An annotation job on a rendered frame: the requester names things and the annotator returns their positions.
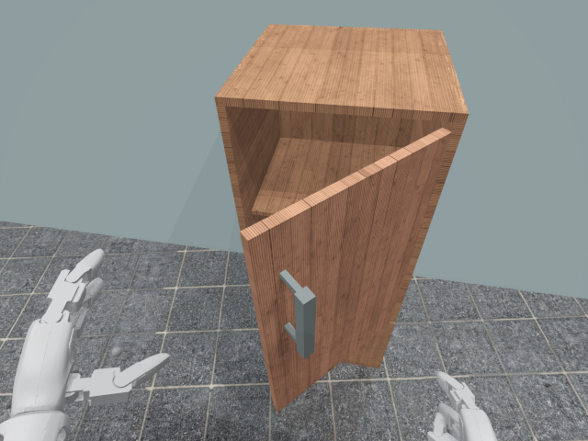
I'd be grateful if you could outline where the left robot forearm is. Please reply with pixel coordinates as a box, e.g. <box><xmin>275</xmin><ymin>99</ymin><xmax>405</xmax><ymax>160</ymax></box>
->
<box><xmin>0</xmin><ymin>411</ymin><xmax>71</xmax><ymax>441</ymax></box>

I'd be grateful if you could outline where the right robot hand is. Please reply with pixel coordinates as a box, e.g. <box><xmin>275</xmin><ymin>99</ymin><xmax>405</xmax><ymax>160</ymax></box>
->
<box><xmin>427</xmin><ymin>371</ymin><xmax>497</xmax><ymax>441</ymax></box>

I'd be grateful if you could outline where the handle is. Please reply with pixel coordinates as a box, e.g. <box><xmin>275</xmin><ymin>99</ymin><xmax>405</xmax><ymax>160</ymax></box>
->
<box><xmin>279</xmin><ymin>269</ymin><xmax>316</xmax><ymax>359</ymax></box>

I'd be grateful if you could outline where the cupboard door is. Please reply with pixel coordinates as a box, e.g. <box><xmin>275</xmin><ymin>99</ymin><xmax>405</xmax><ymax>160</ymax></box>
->
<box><xmin>240</xmin><ymin>128</ymin><xmax>452</xmax><ymax>412</ymax></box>

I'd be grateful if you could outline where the left robot hand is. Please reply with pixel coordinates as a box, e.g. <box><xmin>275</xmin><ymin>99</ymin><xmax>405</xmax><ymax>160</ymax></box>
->
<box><xmin>10</xmin><ymin>249</ymin><xmax>170</xmax><ymax>417</ymax></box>

